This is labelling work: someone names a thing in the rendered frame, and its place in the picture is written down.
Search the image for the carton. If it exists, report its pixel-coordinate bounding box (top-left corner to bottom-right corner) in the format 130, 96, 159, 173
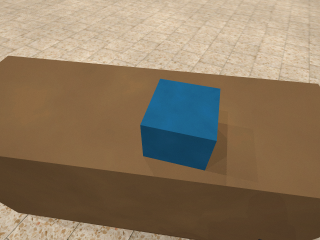
140, 78, 221, 171

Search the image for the pedestal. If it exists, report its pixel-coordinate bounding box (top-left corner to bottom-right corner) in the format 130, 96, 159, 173
0, 55, 320, 240

